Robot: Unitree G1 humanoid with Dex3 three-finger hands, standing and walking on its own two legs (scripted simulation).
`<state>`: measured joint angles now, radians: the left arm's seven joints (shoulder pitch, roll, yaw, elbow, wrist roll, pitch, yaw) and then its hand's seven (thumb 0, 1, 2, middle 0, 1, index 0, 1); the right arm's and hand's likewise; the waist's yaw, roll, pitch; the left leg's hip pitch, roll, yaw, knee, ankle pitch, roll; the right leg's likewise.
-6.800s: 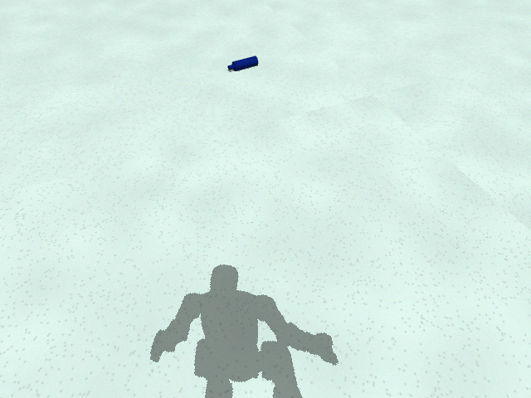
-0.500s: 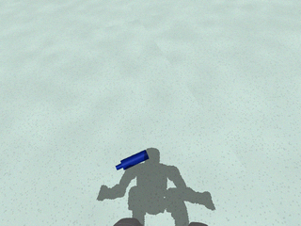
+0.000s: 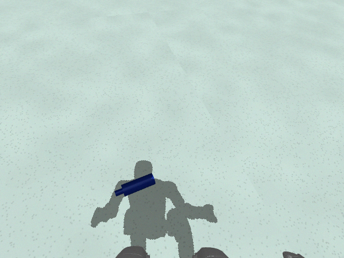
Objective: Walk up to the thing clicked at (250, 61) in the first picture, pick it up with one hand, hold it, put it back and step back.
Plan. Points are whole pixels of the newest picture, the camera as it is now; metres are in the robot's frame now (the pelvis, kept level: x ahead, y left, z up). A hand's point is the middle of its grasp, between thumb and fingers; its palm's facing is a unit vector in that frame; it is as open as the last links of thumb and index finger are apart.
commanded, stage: walk up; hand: left
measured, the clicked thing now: (134, 185) +0.55 +0.20 -0.73
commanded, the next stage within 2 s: stand in 1.66 s
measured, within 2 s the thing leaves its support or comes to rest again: neither
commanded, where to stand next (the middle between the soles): +0.09 -0.01 m, yaw -1 degrees
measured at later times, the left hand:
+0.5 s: hand out of the picture +0.10 +0.27 -0.14, palm faces -0.04 -0.93 -0.37, open 7.4 cm
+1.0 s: hand (65, 254) +0.14 +0.26 -0.14, palm faces -0.03 -0.93 -0.37, open 7.4 cm
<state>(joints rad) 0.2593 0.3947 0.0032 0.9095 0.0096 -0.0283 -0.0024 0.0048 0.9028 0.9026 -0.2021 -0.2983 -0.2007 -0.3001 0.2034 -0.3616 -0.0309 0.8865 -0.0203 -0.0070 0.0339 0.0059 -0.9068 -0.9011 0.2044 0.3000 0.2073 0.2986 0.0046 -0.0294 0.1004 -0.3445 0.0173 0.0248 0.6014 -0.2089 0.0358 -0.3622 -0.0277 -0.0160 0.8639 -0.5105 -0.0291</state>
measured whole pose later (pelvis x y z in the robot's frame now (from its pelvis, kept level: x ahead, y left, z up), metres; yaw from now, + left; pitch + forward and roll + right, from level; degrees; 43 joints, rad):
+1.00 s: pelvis +0.06 +0.00 +0.01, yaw +0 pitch -3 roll +0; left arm 0.11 0.38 0.00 1.10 0.01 -0.02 0.00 0.00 0.90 0.90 -0.20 -0.30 -0.20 -0.30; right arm 0.10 -0.38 -0.02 1.09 0.00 -0.01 0.02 0.01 -0.91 -0.90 0.20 0.30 0.21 0.30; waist 0.01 0.01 0.06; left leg -0.20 0.01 0.00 0.50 -0.26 0.00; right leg -0.12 -0.03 -0.02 0.48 -0.31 0.02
